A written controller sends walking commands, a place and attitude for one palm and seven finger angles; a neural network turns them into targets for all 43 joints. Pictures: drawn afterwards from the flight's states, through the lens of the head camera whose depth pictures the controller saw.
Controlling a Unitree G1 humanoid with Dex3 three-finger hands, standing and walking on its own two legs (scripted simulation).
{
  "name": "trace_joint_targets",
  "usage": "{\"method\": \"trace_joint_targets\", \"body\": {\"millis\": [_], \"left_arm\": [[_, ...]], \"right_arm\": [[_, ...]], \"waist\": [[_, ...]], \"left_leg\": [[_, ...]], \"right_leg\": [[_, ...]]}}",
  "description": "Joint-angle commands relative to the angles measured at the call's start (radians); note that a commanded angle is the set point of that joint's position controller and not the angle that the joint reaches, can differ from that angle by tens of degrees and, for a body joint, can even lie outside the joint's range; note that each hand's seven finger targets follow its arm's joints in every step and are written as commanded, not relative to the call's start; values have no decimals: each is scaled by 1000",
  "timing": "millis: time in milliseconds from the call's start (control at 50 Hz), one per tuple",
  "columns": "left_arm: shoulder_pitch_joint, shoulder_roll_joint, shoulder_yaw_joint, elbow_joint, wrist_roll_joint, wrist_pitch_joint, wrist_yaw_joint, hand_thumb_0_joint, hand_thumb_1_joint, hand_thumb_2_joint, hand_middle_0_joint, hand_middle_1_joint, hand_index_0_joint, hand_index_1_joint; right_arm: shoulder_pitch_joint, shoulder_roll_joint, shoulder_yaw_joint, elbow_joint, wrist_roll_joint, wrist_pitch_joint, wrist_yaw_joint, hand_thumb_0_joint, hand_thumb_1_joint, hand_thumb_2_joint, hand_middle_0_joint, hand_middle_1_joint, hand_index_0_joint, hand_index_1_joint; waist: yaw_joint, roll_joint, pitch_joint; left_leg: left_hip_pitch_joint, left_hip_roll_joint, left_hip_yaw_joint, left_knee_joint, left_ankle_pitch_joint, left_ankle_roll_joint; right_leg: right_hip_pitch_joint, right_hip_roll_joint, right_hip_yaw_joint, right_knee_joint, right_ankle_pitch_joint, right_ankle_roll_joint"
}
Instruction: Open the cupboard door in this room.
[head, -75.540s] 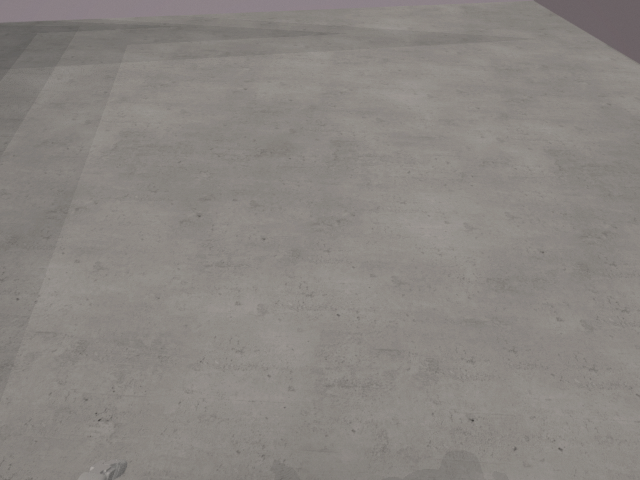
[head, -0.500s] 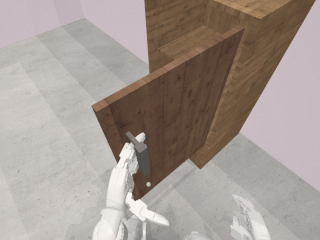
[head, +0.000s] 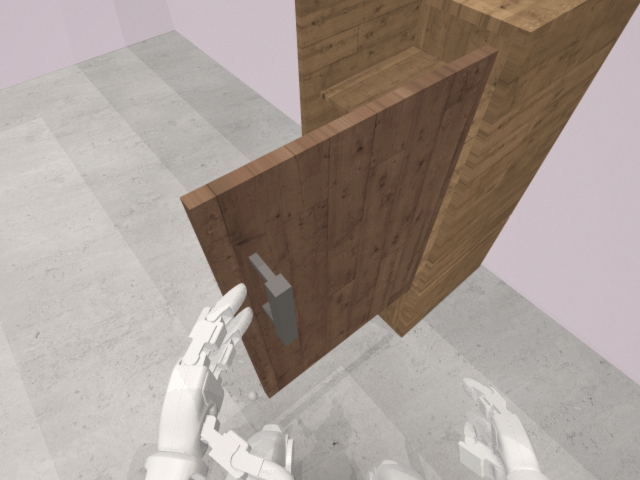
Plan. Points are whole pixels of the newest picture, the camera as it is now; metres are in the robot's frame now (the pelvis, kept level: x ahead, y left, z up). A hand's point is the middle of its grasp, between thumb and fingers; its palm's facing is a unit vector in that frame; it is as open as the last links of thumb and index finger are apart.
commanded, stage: slide the hand sideways off the handle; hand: left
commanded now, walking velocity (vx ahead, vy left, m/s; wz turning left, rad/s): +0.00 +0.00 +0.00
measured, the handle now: (273, 301) +0.32 +0.08 +0.06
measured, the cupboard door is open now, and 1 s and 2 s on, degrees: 88 88 88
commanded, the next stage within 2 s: draw the hand back to the body in 0.36 s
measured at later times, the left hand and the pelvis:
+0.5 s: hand (210, 420) +0.18 +0.12 +0.06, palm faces -0.04 -1.00 +0.00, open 16.3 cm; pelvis +0.00 -0.01 -0.01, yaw +0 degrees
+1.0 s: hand (117, 391) +0.19 +0.18 +0.14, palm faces +0.01 -1.00 -0.09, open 16.1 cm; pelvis +0.01 +0.01 +0.04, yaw +0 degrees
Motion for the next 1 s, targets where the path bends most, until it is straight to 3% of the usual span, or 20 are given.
{"method": "trace_joint_targets", "body": {"millis": [0,40,60,80,100,180,240,300,320,380,420,500,540,660,740,840,940,960,980], "left_arm": [[34,36,76,-238,-33,-76,-29,0,-500,300,-150,-300,-150,-300],[65,55,105,-238,-47,-69,-42,0,-500,300,-150,-300,-150,-300],[54,44,92,-252,-54,-71,-50,0,-500,300,-150,-300,-150,-300],[67,71,126,-241,-57,-71,-54,0,-500,300,-150,-300,-150,-300],[68,57,116,-242,-64,-74,-63,0,-500,300,-150,-300,-150,-300],[129,87,169,-240,-93,-88,-99,0,-500,300,-150,-300,-150,-300],[122,99,174,-258,-111,-102,-138,0,-500,300,-150,-300,-150,-300],[136,115,205,-245,-135,-108,-174,0,-500,300,-150,-300,-150,-300],[110,107,188,-249,-139,-110,-184,0,-500,300,-150,-300,-150,-300],[82,112,191,-265,-152,-117,-195,0,-500,300,-150,-300,-150,-300],[80,104,181,-268,-154,-108,-196,0,-500,300,-150,-300,-150,-300],[92,185,258,-358,-151,-69,-170,0,-500,300,-150,-300,-150,-300],[127,188,270,-386,-159,-30,-160,0,-500,300,-150,-300,-150,-300],[122,170,275,-344,-186,45,-181,0,-500,300,-150,-300,-150,-300],[114,202,312,-359,-212,51,-209,0,-500,300,-150,-300,-150,-300],[116,244,364,-428,-231,58,-222,0,-500,300,-150,-300,-150,-300],[124,253,397,-427,-254,105,-245,0,-325,375,-156,-300,-156,-300],[160,384,423,-507,-105,169,-108,0,-290,390,-158,-300,-158,-300],[211,303,380,-520,-87,215,-46,0,-255,405,-159,-300,-159,-300]], "right_arm": [[-46,-99,-49,-161,10,-58,-15,0,-900,-900,200,300,200,300],[-48,-97,-51,-160,12,-55,-19,0,-900,-900,200,300,200,300],[-53,-95,-50,-162,13,-59,-20,0,-900,-900,200,300,200,300],[-50,-96,-54,-154,14,-57,-24,0,-900,-900,200,300,200,300],[-54,-95,-53,-154,14,-60,-26,0,-900,-900,200,300,200,300],[-56,-92,-61,-143,17,-66,-34,0,-900,-900,200,300,200,300],[-61,-94,-64,-139,20,-71,-42,0,-900,-900,200,300,200,300],[-64,-96,-66,-133,22,-75,-50,0,-900,-900,200,300,200,300],[-66,-100,-64,-135,24,-79,-53,0,-900,-900,200,300,200,300],[-62,-103,-65,-131,22,-94,-59,0,-900,-900,200,300,200,300],[-62,-104,-63,-135,23,-98,-59,0,-900,-900,200,300,200,300],[-55,-101,-66,-148,32,-88,-67,0,-900,-900,200,300,200,300],[-54,-98,-63,-157,39,-80,-69,0,-900,-900,200,300,200,300],[-58,-105,-49,-151,49,-78,-82,0,-900,-900,200,300,200,300],[-56,-114,-44,-149,51,-96,-87,0,-900,-900,200,300,200,300],[-53,-118,-40,-151,58,-117,-85,0,-900,-900,200,300,200,300],[-59,-123,-36,-141,69,-134,-85,0,-900,-900,200,300,200,300],[-75,-117,-34,-155,59,-112,-116,0,-900,-900,200,300,200,300],[-64,-97,-23,-156,55,-103,-128,0,-900,-900,200,300,200,300]], "waist": [[-5,-56,-194],[5,-49,-194],[-6,-53,-191],[-1,-54,-190],[-8,-57,-172],[3,-65,-184],[-4,-61,-182],[-5,-64,-167],[-16,-67,-148],[-14,-46,-164],[-12,-53,-165],[17,-17,-220],[27,8,-219],[-6,-49,-91],[-1,-31,-72],[16,19,-95],[15,8,-67],[77,28,-89],[48,31,-57]], "left_leg": [[287,-23,-52,-147,148,4],[276,-25,-51,-146,164,3],[275,-26,-48,-138,162,5],[269,-24,-47,-134,160,4],[262,-25,-48,-135,150,4],[243,-26,-46,-118,169,1],[226,-26,-48,-103,174,4],[203,-26,-47,-92,145,2],[198,-24,-50,-91,128,4],[195,-23,-53,-77,114,4],[195,-23,-56,-84,104,5],[271,-22,-49,-129,143,9],[315,-25,-51,-170,164,10],[337,-22,-57,-237,118,10],[375,-22,-64,-278,107,9],[450,-22,-69,-326,143,9],[490,-19,-75,-367,160,8],[537,-9,-50,-417,169,9],[564,-10,-39,-428,179,10]], "right_leg": [[0,15,51,-212,317,10],[24,16,54,-210,338,9],[13,14,55,-212,346,15],[12,14,60,-212,346,15],[7,13,60,-216,338,17],[31,9,76,-213,393,26],[34,6,88,-208,406,29],[18,2,99,-216,368,34],[-4,5,97,-220,334,33],[-23,5,100,-215,291,29],[-26,7,95,-216,262,26],[32,17,86,-236,283,19],[70,24,68,-256,307,17],[86,26,52,-340,262,31],[115,28,45,-372,236,25],[156,34,25,-386,280,20],[195,36,14,-420,311,22],[217,0,85,-502,323,7],[227,-10,76,-526,325,8]]}}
